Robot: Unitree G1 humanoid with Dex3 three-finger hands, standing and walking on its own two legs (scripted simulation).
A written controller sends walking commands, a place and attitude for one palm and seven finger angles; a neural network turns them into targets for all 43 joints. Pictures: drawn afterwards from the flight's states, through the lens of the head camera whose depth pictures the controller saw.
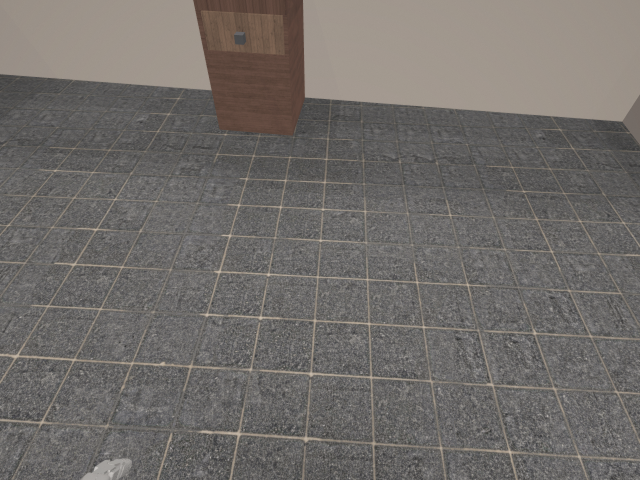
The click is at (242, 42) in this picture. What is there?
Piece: drawer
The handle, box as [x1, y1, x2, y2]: [234, 32, 245, 44]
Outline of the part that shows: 236,32 234,34 235,43 243,44 245,42 244,32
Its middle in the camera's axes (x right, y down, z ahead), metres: -0.38 -0.96 +1.84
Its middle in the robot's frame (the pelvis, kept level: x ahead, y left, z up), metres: +1.99 +0.47 -0.22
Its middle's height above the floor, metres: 0.54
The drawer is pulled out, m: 0.00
